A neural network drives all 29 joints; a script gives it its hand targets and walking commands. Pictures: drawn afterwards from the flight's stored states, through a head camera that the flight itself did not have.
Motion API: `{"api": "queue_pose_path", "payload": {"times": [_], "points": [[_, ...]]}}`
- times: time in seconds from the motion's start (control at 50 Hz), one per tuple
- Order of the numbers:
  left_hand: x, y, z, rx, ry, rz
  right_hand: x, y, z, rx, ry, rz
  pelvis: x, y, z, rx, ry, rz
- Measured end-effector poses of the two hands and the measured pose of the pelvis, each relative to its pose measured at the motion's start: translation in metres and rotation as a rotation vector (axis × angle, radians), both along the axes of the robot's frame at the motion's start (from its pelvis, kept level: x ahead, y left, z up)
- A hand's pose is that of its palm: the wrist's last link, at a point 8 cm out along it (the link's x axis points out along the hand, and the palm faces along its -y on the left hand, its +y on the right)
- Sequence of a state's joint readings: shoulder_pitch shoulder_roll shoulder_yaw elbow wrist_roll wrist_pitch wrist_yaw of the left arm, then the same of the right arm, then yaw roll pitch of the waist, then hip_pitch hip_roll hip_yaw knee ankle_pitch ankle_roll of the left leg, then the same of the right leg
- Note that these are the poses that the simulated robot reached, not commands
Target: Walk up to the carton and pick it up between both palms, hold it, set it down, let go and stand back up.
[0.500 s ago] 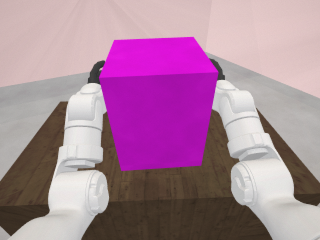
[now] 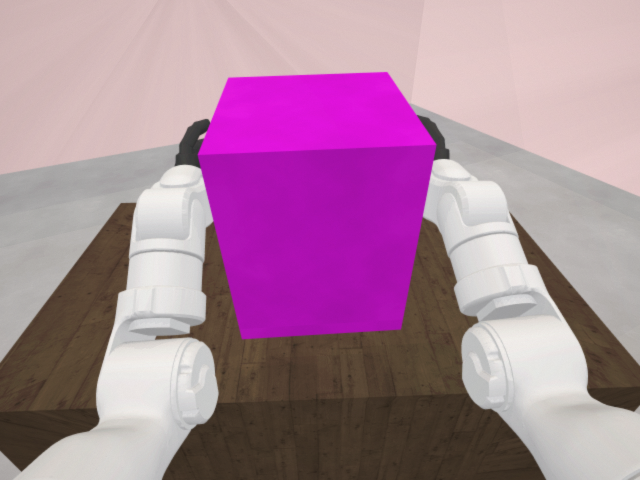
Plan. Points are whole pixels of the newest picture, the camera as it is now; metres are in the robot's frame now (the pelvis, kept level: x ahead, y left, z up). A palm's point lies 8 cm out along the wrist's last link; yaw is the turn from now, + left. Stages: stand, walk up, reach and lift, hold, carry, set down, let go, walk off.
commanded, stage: set down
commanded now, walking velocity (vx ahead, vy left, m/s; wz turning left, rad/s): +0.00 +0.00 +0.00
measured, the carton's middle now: (315, 204) +0.37 +0.01 +0.23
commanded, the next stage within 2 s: none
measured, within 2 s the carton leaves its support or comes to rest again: neither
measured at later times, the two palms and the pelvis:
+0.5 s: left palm (203, 199) +0.40 +0.16 +0.23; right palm (417, 199) +0.41 -0.13 +0.21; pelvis +0.01 +0.00 +0.00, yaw +0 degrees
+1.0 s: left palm (211, 222) +0.40 +0.16 +0.19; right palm (416, 220) +0.41 -0.13 +0.18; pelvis +0.01 +0.00 +0.00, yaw +0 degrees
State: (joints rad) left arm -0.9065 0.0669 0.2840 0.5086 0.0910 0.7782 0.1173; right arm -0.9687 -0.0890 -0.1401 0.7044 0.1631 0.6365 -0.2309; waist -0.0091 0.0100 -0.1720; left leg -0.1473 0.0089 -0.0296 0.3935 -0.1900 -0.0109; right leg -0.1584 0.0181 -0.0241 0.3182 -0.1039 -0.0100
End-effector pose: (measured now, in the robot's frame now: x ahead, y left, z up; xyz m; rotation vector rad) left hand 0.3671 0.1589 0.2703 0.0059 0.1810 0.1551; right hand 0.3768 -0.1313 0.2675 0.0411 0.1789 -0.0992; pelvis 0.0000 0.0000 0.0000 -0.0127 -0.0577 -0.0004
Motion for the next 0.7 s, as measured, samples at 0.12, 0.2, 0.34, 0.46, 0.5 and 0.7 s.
{"api": "queue_pose_path", "payload": {"times": [0.12, 0.2, 0.34, 0.46, 0.5, 0.7], "points": [[0.008, 0.002, 0.000, 0.002, -0.042, -0.001, 0.008, 0.002, -0.003, 0.011, -0.044, 0.003, 0.000, 0.000, 0.000, 0.000, -0.003, 0.000], [0.013, 0.004, -0.009, 0.016, -0.044, -0.006, 0.014, 0.003, -0.015, 0.019, -0.049, 0.004, 0.000, 0.000, 0.000, 0.000, -0.018, 0.000], [0.026, 0.003, -0.040, 0.017, 0.015, -0.008, 0.025, 0.003, -0.046, 0.029, -0.024, -0.001, -0.001, 0.000, 0.000, 0.000, -0.028, 0.001], [0.032, 0.002, -0.044, 0.011, -0.011, 0.004, 0.033, 0.002, -0.054, 0.037, -0.051, 0.000, 0.004, 0.001, 0.000, -0.001, -0.022, 0.001], [0.033, 0.002, -0.043, 0.008, -0.020, 0.007, 0.035, 0.002, -0.054, 0.038, -0.060, 0.001, 0.005, 0.002, 0.000, -0.002, -0.020, 0.001], [0.036, 0.005, -0.056, -0.005, 0.002, 0.011, 0.039, 0.005, -0.062, 0.034, -0.040, 0.004, 0.009, 0.004, 0.001, -0.005, -0.015, 0.001]]}}
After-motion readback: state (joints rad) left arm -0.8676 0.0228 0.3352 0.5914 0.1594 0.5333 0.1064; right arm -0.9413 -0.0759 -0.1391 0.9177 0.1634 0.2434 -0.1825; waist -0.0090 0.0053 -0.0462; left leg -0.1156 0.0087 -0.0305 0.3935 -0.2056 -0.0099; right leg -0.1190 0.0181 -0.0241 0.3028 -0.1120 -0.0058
